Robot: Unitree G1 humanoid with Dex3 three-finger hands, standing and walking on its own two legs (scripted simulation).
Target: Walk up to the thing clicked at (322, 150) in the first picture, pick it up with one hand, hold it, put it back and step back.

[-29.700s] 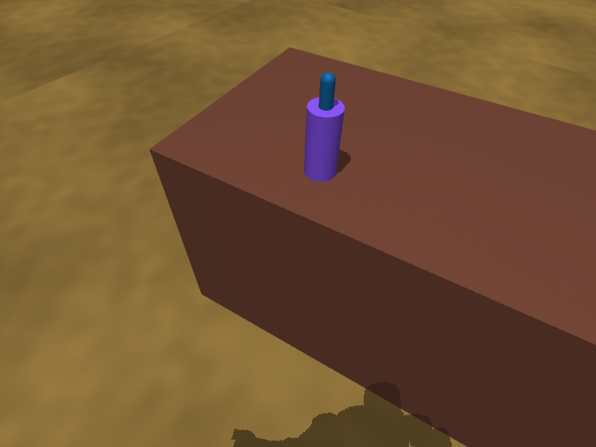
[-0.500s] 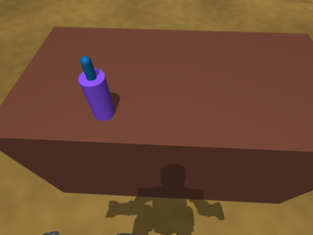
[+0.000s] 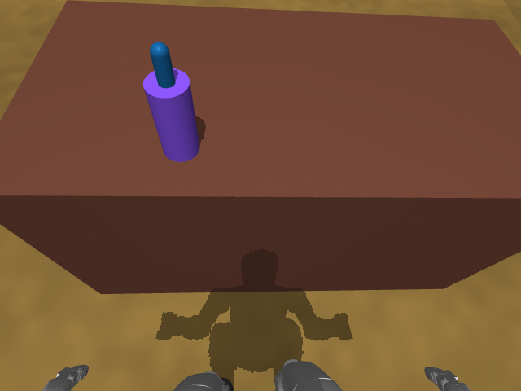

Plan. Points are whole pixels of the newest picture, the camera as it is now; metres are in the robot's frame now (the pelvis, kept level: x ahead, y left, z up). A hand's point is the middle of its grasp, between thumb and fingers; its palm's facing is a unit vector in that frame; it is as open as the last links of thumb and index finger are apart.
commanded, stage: step back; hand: left
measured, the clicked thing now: (171, 105) +0.56 +0.16 +0.05
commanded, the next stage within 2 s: none
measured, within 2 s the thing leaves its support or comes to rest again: neither
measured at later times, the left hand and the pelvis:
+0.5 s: hand out of the picture +0.02 +0.27 -0.15, palm faces +0.03 -0.93 -0.36, open 7.4 cm; pelvis -0.11 +0.01 -0.01, yaw +2 degrees
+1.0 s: hand out of the picture -0.18 +0.22 -0.14, palm faces -0.03 -0.92 -0.40, open 7.4 cm; pelvis -0.25 -0.04 +0.00, yaw -2 degrees
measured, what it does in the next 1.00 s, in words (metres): walks backwards: right foot, then left foot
